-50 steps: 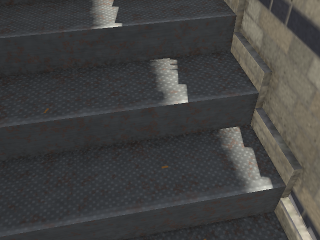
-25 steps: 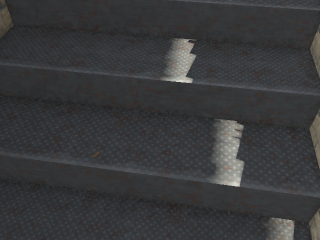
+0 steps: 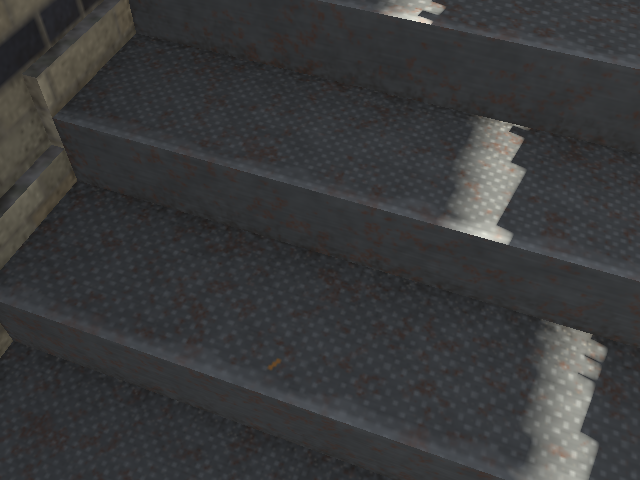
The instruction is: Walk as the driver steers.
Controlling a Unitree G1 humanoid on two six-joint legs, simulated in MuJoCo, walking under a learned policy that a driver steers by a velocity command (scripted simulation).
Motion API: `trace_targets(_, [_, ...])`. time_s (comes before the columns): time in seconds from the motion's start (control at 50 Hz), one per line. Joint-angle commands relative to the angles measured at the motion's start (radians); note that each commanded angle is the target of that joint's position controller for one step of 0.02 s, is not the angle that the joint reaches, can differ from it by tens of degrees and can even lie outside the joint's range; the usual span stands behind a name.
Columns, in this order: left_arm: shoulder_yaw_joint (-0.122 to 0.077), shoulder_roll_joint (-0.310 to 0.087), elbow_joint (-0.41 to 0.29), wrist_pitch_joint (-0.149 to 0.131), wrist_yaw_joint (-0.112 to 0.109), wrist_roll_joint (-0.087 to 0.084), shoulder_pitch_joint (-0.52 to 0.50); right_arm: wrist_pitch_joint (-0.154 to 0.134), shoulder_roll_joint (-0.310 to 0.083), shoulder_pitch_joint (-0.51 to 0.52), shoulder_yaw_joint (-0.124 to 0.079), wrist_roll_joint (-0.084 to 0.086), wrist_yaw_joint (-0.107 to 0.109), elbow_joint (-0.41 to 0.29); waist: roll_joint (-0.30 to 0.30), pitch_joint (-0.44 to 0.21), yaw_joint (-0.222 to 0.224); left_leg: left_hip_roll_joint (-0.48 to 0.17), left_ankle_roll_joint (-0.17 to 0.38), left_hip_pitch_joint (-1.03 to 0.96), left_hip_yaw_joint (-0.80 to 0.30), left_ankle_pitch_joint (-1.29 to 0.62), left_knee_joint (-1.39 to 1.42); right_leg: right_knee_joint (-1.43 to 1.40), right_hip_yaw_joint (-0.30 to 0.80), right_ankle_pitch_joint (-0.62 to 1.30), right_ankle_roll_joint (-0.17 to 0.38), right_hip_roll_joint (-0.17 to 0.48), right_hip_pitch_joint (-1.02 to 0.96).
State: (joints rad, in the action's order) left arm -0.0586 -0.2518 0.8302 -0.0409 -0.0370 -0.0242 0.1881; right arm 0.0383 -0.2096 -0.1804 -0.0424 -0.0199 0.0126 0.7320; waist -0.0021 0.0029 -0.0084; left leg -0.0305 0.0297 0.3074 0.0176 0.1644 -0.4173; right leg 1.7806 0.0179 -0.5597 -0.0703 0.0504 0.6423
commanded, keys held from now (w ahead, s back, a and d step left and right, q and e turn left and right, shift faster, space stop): no key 0.84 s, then e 0.16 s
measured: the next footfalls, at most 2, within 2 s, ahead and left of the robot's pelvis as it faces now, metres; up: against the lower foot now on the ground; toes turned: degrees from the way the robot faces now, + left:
right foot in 0.32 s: +0.16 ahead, -0.20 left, +0.17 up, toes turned -6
left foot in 0.80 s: +0.06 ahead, +0.08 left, +0.00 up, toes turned +6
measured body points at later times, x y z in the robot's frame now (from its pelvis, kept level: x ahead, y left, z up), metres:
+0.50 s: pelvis +0.08 -0.07 +0.06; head +0.09 -0.09 +0.50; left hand +0.20 +0.18 -0.05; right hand +0.15 -0.32 -0.10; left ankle -0.02 +0.07 -0.55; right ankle +0.12 -0.20 -0.58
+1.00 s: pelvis +0.10 +0.02 +0.00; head +0.10 +0.04 +0.44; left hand +0.19 +0.22 -0.15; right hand +0.11 -0.21 -0.15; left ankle +0.02 +0.07 -0.75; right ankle +0.08 -0.14 -0.51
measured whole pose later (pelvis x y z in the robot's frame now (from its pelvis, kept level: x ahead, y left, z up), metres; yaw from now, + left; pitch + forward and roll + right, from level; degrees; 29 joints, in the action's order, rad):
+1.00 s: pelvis +0.10 +0.02 +0.00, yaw +0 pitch +3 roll -2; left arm 0.01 -0.10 0.83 0.04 -0.07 -0.02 0.22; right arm 0.09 -0.14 -0.33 0.00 -0.05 0.06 0.96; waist 0.02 -0.05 0.03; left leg 0.03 0.08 0.11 0.11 0.33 -0.39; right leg 1.82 0.05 -0.69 -0.10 0.04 0.88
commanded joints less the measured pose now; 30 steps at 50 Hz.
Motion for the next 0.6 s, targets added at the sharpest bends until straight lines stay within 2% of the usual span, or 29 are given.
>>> trace_targets(0.02, [0.040, 0.095, -0.061, 0.031, -0.020, 0.003, 0.064, -0.020, -0.067, 0.009, -0.008, 0.005, 0.001, -0.012, -0.051, -0.139, 0.034, -0.260, 0.209, -0.195, -0.165, -0.568, 0.069, 0.281, 0.009, -0.019, 0.010, -0.031, 0.181])
trace_targets(0.04, [0.048, 0.108, -0.078, 0.039, -0.032, 0.000, 0.048, -0.024, -0.082, -0.019, -0.009, 0.004, 0.005, 0.015, -0.094, -0.105, 0.021, -0.291, 0.219, -0.189, -0.194, -0.511, 0.100, 0.404, 0.015, -0.038, 0.015, -0.048, 0.255])
trace_targets(0.08, [0.055, 0.101, -0.112, 0.052, -0.056, -0.008, 0.007, -0.036, -0.100, -0.095, -0.009, 0.007, 0.013, 0.070, -0.164, -0.022, -0.002, -0.325, 0.209, -0.199, -0.214, -0.358, 0.141, 0.508, 0.088, -0.049, 0.028, -0.056, 0.414])
trace_targets(0.12, [0.064, 0.089, -0.138, 0.060, -0.065, 0.003, -0.038, -0.043, -0.100, -0.134, -0.003, 0.012, 0.032, 0.104, -0.140, 0.023, -0.011, -0.331, 0.200, -0.224, -0.201, -0.252, 0.164, 0.521, 0.132, -0.015, 0.032, -0.065, 0.531])
trace_targets(0.14, [0.077, 0.103, -0.173, 0.058, -0.060, 0.004, -0.081, -0.040, -0.076, -0.132, 0.005, 0.014, 0.044, 0.110, -0.157, 0.048, 0.002, -0.328, 0.179, -0.202, -0.184, -0.229, 0.156, 0.490, 0.178, -0.010, 0.039, -0.042, 0.562])
trace_targets(0.16, [0.082, 0.109, -0.175, 0.057, -0.056, 0.006, -0.077, -0.037, -0.081, -0.123, 0.006, 0.006, 0.053, 0.112, -0.125, 0.030, 0.007, -0.313, 0.174, -0.188, -0.145, -0.223, 0.162, 0.444, 0.167, 0.037, 0.030, -0.041, 0.549])
trace_targets(0.18, [0.087, 0.114, -0.182, 0.058, -0.056, 0.014, -0.087, -0.030, -0.101, -0.112, 0.003, 0.005, 0.051, 0.108, -0.112, 0.008, 0.013, -0.277, 0.168, -0.155, -0.094, -0.202, 0.166, 0.347, 0.110, 0.072, 0.013, -0.031, 0.496])
trace_targets(0.2, [0.084, 0.097, -0.200, 0.052, -0.051, 0.020, -0.106, -0.028, -0.100, -0.074, 0.005, 0.012, 0.052, 0.103, -0.116, 0.004, 0.024, -0.235, 0.171, -0.082, -0.046, -0.183, 0.179, 0.174, 0.069, 0.125, -0.005, 0.000, 0.400])
trace_targets(0.22, [0.104, 0.142, -0.247, 0.044, -0.048, 0.037, -0.164, -0.023, -0.112, -0.046, 0.006, 0.013, 0.066, 0.102, -0.172, -0.015, 0.049, -0.240, 0.163, -0.052, -0.051, -0.231, 0.226, 0.002, 0.064, 0.095, 0.002, 0.063, 0.319])
trace_targets(0.24, [0.120, 0.145, -0.277, 0.045, -0.047, 0.043, -0.213, -0.005, -0.170, -0.035, -0.017, 0.045, 0.071, 0.105, -0.210, -0.004, 0.066, -0.190, 0.144, 0.030, 0.001, -0.213, 0.298, -0.317, -0.102, -0.098, 0.023, 0.051, 0.146])
trace_targets(0.26, [0.119, 0.145, -0.269, 0.049, -0.045, 0.034, -0.263, 0.005, -0.220, -0.123, -0.039, 0.063, 0.073, 0.127, -0.238, 0.014, 0.017, -0.200, 0.155, 0.039, -0.033, -0.211, 0.320, -0.402, -0.173, -0.225, 0.037, 0.024, 0.062])
trace_targets(0.28, [0.115, 0.148, -0.247, 0.047, -0.039, 0.034, -0.223, 0.001, -0.240, -0.161, -0.046, 0.067, 0.070, 0.123, -0.256, -0.012, 0.023, -0.267, 0.165, -0.029, -0.089, -0.342, 0.311, -0.443, -0.109, -0.237, 0.050, 0.021, 0.019])
trace_targets(0.3, [0.103, 0.135, -0.174, 0.045, -0.023, 0.041, -0.060, -0.006, -0.250, -0.199, -0.054, 0.072, 0.053, 0.151, -0.230, -0.079, 0.065, -0.256, 0.168, -0.102, -0.036, -0.541, 0.276, -0.476, -0.182, -0.098, 0.080, -0.024, -0.073])
trace_targets(0.32, [0.074, 0.071, -0.133, 0.033, -0.007, 0.045, 0.030, -0.005, -0.164, -0.245, -0.030, 0.080, 0.040, 0.171, -0.211, -0.102, 0.102, -0.196, 0.126, -0.145, 0.000, -0.798, 0.161, -0.621, -0.062, 0.107, 0.121, -0.029, -0.141])
trace_targets(0.34, [0.031, -0.057, -0.132, 0.034, -0.006, 0.047, 0.027, -0.003, -0.127, -0.228, -0.023, 0.070, 0.037, 0.128, 0.017, -0.143, 0.073, -0.103, 0.031, -0.119, 0.068, -0.810, -0.032, -0.768, 0.180, 0.420, 0.212, 0.056, -0.135])
trace_targets(0.36, [0.016, -0.075, -0.134, 0.059, -0.022, 0.072, 0.080, 0.008, -0.099, -0.240, -0.020, 0.050, 0.029, 0.132, 0.231, -0.240, 0.087, -0.033, -0.031, -0.034, 0.036, -0.330, -0.144, -0.980, 0.410, 0.402, 0.306, 0.151, -0.241])
trace_targets(0.38, [0.006, -0.082, -0.140, 0.064, -0.036, 0.107, 0.079, 0.027, -0.050, -0.182, -0.015, 0.045, 0.016, 0.132, 0.308, -0.250, 0.116, 0.024, -0.055, 0.048, -0.061, 0.190, -0.434, -1.187, 0.659, 0.237, 0.400, 0.264, -0.223])
trace_targets(0.4, [-0.001, -0.106, -0.139, 0.044, -0.031, 0.114, 0.059, 0.032, -0.040, -0.141, -0.021, 0.068, 0.011, 0.133, 0.267, -0.216, 0.125, 0.076, -0.083, 0.117, -0.177, 0.302, -0.818, -1.238, 0.710, 0.239, 0.435, 0.300, -0.161])
trace_targets(0.42, [-0.013, -0.109, -0.128, 0.027, -0.024, 0.080, 0.030, 0.030, -0.007, -0.132, -0.013, 0.081, 0.007, 0.134, 0.252, -0.179, 0.107, 0.108, -0.092, 0.217, -0.225, 0.324, -1.055, -1.197, 0.629, 0.202, 0.409, 0.285, -0.143])
trace_targets(0.44, [-0.006, -0.058, -0.101, 0.022, -0.021, 0.049, -0.006, 0.026, 0.008, -0.143, -0.007, 0.071, 0.013, 0.122, 0.253, -0.094, 0.064, 0.087, -0.089, 0.269, -0.218, 0.307, -1.114, -1.160, 0.498, 0.152, 0.348, 0.248, -0.084])
trace_targets(0.46, [0.007, 0.020, -0.067, 0.023, -0.022, 0.031, -0.009, 0.026, -0.007, -0.164, -0.010, 0.055, 0.027, 0.116, 0.227, -0.031, 0.028, 0.062, -0.088, 0.273, -0.184, 0.262, -1.080, -1.098, 0.373, 0.099, 0.285, 0.202, -0.053])
trace_targets(0.48, [0.016, 0.065, -0.037, 0.029, -0.019, 0.028, 0.010, 0.024, -0.017, -0.176, -0.010, 0.047, 0.032, 0.117, 0.183, -0.008, 0.020, 0.070, -0.082, 0.260, -0.139, 0.223, -1.085, -1.050, 0.303, 0.070, 0.257, 0.184, -0.035])
trace_targets(0.5, [0.021, 0.082, -0.021, 0.030, -0.019, 0.031, 0.031, 0.020, -0.025, -0.163, -0.011, 0.038, 0.026, 0.107, 0.150, 0.008, 0.029, 0.087, -0.071, 0.253, -0.100, 0.163, -1.102, -1.031, 0.269, 0.095, 0.260, 0.177, -0.033])
trace_targets(0.52, [0.026, 0.089, -0.020, 0.033, -0.023, 0.039, 0.024, 0.016, -0.031, -0.128, -0.014, 0.043, 0.022, 0.084, 0.132, 0.016, 0.033, 0.082, -0.064, 0.247, -0.092, 0.102, -1.086, -1.041, 0.267, 0.121, 0.267, 0.183, -0.036])
trace_targets(0.56, [0.018, 0.054, -0.025, 0.030, -0.039, 0.038, 0.037, 0.012, -0.010, -0.099, -0.009, 0.056, 0.019, 0.045, 0.139, 0.009, 0.034, 0.073, -0.051, 0.243, -0.121, 0.064, -0.995, -1.041, 0.291, 0.185, 0.277, 0.206, -0.088])
trace_targets(0.6, [0.004, 0.009, -0.043, 0.038, -0.061, 0.047, 0.028, 0.014, -0.008, -0.093, -0.004, 0.057, 0.014, 0.022, 0.177, -0.004, 0.034, 0.073, -0.056, 0.221, -0.102, 0.076, -0.907, -1.026, 0.283, 0.257, 0.290, 0.218, -0.109])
